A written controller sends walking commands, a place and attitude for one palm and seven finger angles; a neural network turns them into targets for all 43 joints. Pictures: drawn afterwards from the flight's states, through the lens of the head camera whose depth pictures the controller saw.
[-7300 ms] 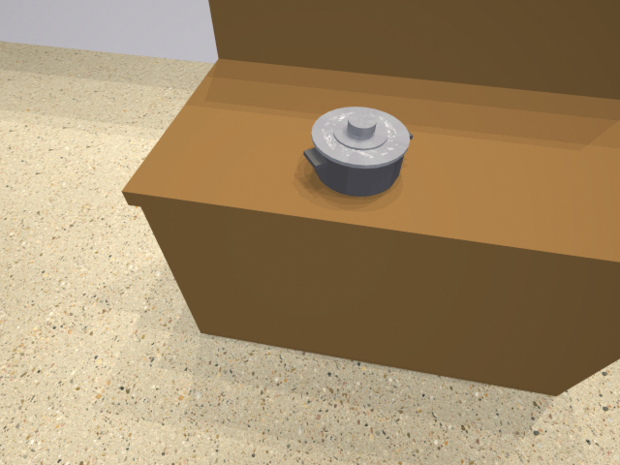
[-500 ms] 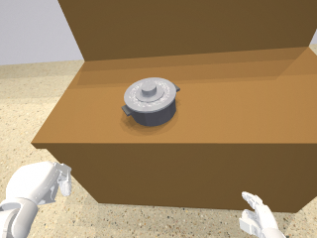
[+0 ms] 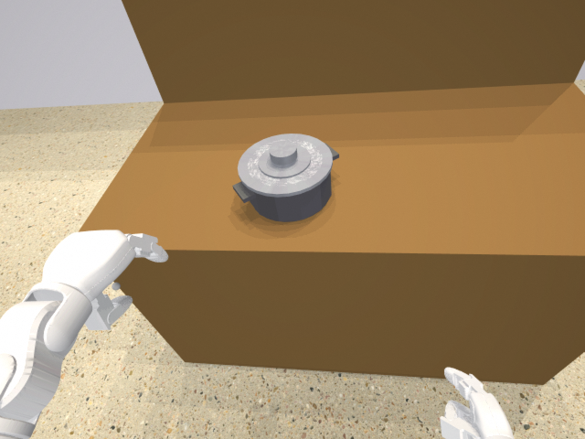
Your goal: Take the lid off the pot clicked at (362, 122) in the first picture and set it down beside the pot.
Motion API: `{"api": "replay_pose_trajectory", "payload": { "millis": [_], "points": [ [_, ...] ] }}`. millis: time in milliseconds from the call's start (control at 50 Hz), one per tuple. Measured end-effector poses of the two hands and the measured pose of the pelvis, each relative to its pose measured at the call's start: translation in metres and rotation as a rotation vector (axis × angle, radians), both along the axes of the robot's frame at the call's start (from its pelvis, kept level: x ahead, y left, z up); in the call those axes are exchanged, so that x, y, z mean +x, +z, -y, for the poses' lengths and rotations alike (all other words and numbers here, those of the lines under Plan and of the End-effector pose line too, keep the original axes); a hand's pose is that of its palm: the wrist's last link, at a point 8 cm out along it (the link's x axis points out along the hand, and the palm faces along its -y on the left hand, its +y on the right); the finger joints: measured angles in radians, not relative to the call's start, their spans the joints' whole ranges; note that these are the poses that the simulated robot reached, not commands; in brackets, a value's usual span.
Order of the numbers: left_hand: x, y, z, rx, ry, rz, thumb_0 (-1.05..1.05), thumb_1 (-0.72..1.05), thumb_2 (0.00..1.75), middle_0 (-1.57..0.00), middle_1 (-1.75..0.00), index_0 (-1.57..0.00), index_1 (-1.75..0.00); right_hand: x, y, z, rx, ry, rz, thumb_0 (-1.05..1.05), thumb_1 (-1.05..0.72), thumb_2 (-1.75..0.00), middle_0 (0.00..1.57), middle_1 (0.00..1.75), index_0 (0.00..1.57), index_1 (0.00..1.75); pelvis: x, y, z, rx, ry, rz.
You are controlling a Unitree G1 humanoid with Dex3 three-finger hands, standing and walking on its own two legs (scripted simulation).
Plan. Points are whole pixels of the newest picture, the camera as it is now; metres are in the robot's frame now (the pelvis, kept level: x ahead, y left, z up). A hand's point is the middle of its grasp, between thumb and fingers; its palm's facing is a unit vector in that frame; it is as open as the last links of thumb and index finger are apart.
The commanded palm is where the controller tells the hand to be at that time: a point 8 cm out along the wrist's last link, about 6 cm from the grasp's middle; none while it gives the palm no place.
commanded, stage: reach forward and open the fingers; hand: left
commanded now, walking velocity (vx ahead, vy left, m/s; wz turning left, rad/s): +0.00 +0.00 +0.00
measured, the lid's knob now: (283, 152) +0.62 +0.09 +0.05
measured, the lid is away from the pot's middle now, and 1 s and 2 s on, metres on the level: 0.00 0.00 0.00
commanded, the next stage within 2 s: move the open hand above the knob in 0.24 s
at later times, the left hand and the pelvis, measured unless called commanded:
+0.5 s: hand (143, 242) +0.32 +0.23 +0.13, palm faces -0.17 -0.03 -0.99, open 10.2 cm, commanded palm +0.31 +0.23 +0.19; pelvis +0.00 +0.00 +0.00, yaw +0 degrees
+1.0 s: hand (204, 200) +0.41 +0.18 +0.12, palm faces -0.24 -0.02 -0.97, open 10.2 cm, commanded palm +0.40 +0.18 +0.19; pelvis +0.02 -0.01 +0.00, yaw +0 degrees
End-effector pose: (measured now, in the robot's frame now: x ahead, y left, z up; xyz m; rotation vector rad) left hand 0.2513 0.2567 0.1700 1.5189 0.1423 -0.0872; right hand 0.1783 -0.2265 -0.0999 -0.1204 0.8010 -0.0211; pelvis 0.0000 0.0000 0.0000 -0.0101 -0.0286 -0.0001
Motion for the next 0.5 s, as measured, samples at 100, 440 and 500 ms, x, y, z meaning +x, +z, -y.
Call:
{"api": "replay_pose_trajectory", "payload": {
  "millis": [100, 440, 500],
  "points": [
    [0.007, -0.004, 0.011, 0.007, -0.042, -0.025, 0.00, -0.21, 1.34, -0.85, -0.17, -0.85, -0.16, -0.002, 0.000, -0.004, 0.014, -0.008, 0.011, 0.01, -0.91, -0.89, 0.20, 0.30, 0.20, 0.30, -0.001, 0.000, -0.005, 0.002, -0.008, 0.001],
    [0.050, 0.008, 0.016, 0.027, -0.020, -0.030, 0.00, -0.30, 1.41, -0.83, -0.09, -0.84, -0.08, 0.008, 0.005, -0.005, -0.004, 0.013, 0.027, 0.01, -0.91, -0.89, 0.20, 0.30, 0.20, 0.30, -0.002, -0.001, -0.006, 0.007, 0.005, -0.004],
    [0.061, 0.015, 0.021, 0.022, -0.018, -0.020, 0.00, -0.30, 1.42, -0.83, -0.09, -0.84, -0.08, 0.011, 0.004, -0.004, -0.002, 0.015, 0.028, 0.01, -0.91, -0.89, 0.20, 0.30, 0.20, 0.30, 0.001, -0.001, -0.004, 0.008, 0.008, -0.008]
  ]
}}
